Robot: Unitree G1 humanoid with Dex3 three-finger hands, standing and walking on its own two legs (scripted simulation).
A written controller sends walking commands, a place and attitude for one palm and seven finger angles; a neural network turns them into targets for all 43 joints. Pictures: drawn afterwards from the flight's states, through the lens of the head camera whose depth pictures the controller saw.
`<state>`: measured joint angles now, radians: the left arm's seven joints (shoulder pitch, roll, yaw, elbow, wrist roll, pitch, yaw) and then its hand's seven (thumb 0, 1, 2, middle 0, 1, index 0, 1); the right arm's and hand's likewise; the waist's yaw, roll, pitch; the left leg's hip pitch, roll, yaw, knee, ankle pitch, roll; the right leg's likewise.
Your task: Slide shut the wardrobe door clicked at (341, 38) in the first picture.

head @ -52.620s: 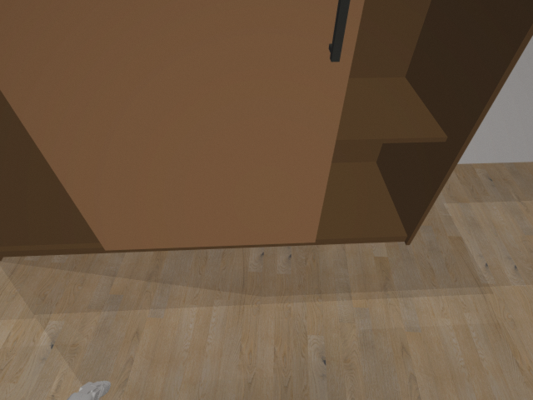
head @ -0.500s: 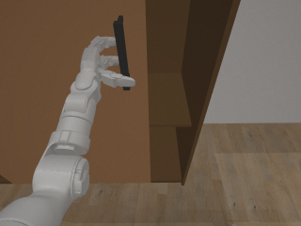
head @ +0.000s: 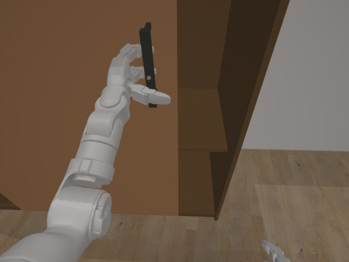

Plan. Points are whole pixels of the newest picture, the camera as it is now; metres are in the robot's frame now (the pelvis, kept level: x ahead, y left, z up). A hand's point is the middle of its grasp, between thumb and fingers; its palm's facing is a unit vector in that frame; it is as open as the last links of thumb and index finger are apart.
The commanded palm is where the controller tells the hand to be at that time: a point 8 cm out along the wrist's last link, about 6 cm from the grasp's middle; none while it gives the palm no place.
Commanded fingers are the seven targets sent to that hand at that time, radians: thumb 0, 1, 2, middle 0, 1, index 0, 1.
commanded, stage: slide the fingers in behind the handle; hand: left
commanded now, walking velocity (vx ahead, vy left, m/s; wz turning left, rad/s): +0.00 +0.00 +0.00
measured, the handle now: (150, 68) +0.50 +0.08 +0.22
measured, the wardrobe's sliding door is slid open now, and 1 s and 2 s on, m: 0.21 0.21 0.21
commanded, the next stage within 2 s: grip the handle and tug to test in 1.00 s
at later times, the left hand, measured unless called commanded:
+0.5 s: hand (156, 81) +0.43 +0.06 +0.23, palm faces -0.02 -1.00 +0.00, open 14.1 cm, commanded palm +0.42 +0.11 +0.22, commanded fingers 0.00 -0.50 0.30 -0.30 -1.20 -0.30 -1.20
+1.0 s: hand (157, 80) +0.43 +0.06 +0.23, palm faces -0.02 -1.00 +0.02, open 14.0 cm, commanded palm +0.41 +0.11 +0.22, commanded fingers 0.00 -0.50 0.30 -0.30 -1.20 -0.30 -1.20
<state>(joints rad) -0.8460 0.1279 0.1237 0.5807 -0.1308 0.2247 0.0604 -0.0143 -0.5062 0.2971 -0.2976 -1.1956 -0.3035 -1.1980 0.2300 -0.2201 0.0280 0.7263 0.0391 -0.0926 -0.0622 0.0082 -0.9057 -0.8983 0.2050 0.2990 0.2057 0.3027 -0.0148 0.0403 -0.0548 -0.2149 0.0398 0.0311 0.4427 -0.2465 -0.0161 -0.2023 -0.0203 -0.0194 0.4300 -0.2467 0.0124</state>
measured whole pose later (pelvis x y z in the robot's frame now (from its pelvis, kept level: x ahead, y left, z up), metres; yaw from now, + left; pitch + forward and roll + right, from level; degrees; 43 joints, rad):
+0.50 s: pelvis +0.00 +0.00 +0.00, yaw +0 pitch +0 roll +0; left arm -0.84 0.09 0.09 0.54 -0.13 0.28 0.11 -0.01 -0.51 0.30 -0.30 -1.20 -0.29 -1.20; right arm 0.22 -0.22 0.03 0.74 0.03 -0.06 -0.06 0.01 -0.91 -0.90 0.20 0.30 0.21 0.30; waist -0.02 0.04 -0.04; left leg -0.20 0.04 0.03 0.44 -0.25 -0.02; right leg -0.19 -0.02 -0.03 0.43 -0.25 0.01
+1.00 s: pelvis +0.00 +0.00 +0.00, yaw +0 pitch +1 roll +0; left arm -0.84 0.08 0.11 0.56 -0.12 0.25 0.12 -0.01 -0.51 0.30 -0.30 -1.20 -0.30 -1.20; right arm 0.24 -0.21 0.03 0.74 0.03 -0.07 -0.06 0.01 -0.91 -0.90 0.20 0.30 0.21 0.30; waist -0.03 0.04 -0.05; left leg -0.20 0.04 0.04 0.44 -0.25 -0.01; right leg -0.19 -0.02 -0.01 0.43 -0.24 0.02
